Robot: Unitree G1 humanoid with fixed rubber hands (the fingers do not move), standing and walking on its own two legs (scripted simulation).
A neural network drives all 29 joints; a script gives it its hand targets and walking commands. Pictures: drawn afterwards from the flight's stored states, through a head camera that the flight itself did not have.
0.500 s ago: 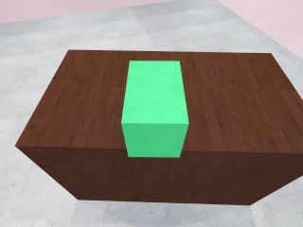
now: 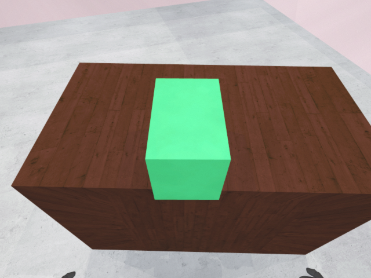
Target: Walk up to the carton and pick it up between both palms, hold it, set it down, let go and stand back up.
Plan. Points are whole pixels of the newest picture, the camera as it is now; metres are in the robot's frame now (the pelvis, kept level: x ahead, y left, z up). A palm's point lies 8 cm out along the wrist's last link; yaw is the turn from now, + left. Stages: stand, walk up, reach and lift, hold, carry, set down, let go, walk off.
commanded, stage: walk up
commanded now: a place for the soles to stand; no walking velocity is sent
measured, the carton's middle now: (187, 138) +0.44 +0.02 +0.01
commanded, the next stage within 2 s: reach and lift in 0.32 s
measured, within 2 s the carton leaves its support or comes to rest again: neither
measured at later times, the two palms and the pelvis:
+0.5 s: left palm out of the picture +0.13 +0.28 -0.11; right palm out of the picture +0.12 -0.29 -0.13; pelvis -0.02 -0.01 -0.02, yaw +2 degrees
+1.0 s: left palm out of the picture +0.11 +0.26 -0.06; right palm out of the picture +0.11 -0.25 -0.07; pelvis -0.03 +0.00 +0.00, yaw +0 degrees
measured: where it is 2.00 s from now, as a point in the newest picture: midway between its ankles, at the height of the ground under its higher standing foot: outside the picture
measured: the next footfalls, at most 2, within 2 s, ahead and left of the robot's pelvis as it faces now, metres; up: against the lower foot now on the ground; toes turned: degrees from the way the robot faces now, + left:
none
